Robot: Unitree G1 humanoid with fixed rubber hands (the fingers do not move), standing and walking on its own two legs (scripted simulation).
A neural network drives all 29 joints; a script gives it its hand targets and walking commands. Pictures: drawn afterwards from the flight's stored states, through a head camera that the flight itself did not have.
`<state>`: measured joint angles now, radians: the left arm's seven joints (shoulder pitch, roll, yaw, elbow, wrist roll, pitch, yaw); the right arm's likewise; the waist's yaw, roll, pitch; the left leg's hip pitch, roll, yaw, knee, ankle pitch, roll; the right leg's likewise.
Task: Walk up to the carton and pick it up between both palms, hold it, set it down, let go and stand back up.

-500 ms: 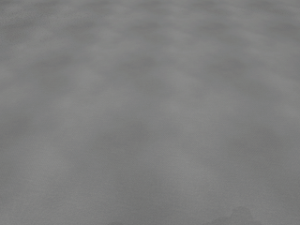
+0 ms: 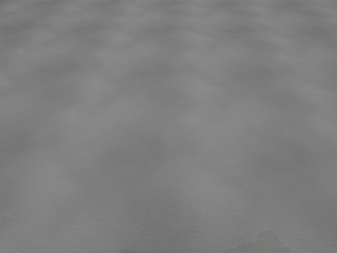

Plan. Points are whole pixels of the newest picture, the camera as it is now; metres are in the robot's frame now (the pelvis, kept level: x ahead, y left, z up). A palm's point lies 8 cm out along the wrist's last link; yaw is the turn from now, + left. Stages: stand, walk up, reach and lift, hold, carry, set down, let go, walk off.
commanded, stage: stand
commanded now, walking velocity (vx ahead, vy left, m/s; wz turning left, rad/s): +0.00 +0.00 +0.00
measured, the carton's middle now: out of the picture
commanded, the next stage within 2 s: walk up in 0.66 s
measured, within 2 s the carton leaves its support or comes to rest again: neither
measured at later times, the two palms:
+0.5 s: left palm out of the picture -0.04 +0.21 -0.15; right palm out of the picture -0.03 -0.19 -0.15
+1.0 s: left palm out of the picture +0.00 +0.23 -0.15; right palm out of the picture -0.02 -0.23 -0.15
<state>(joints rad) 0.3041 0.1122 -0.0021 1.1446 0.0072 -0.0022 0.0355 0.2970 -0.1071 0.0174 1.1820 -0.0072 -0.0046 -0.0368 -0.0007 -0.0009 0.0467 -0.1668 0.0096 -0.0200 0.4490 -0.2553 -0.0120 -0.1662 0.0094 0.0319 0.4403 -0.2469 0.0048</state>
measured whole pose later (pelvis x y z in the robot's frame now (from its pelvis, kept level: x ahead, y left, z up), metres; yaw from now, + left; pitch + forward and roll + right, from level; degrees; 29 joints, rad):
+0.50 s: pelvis +0.00 +0.01 +0.00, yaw +0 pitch -2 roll +0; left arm 0.32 0.11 0.00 1.15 0.01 0.00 0.03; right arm 0.30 -0.10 0.01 1.17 -0.01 -0.01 -0.03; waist 0.00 0.00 0.05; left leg -0.17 0.00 -0.02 0.44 -0.25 0.00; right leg -0.17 0.00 0.04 0.44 -0.24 0.01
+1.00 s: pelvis -0.01 -0.01 -0.01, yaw -5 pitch -1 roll +1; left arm 0.26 0.18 0.05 1.08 0.06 0.06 0.01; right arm 0.25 -0.14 -0.04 1.09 -0.07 -0.03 -0.08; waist 0.01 -0.03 0.07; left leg -0.21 0.04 0.06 0.50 -0.28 0.00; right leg -0.41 0.00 0.02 0.94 -0.42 0.05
